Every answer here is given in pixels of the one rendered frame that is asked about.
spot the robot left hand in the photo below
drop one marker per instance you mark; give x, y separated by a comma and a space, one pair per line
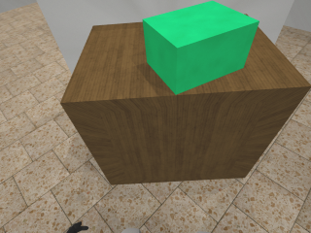
76, 227

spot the pedestal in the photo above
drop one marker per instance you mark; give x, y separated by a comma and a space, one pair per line
139, 131

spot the carton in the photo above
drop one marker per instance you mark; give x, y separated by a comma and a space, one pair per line
198, 44

